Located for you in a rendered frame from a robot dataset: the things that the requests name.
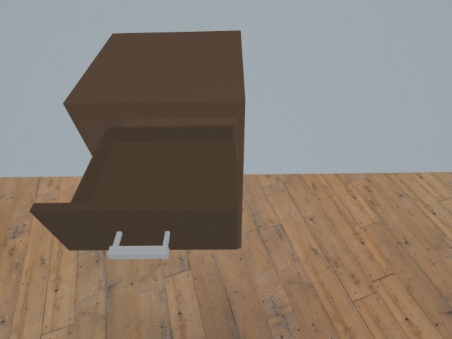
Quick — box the cabinet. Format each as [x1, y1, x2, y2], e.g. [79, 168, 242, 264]
[63, 30, 245, 249]

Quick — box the handle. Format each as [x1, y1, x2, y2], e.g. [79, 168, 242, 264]
[107, 231, 170, 259]

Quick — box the drawer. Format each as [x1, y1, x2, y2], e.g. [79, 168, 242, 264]
[30, 125, 238, 251]

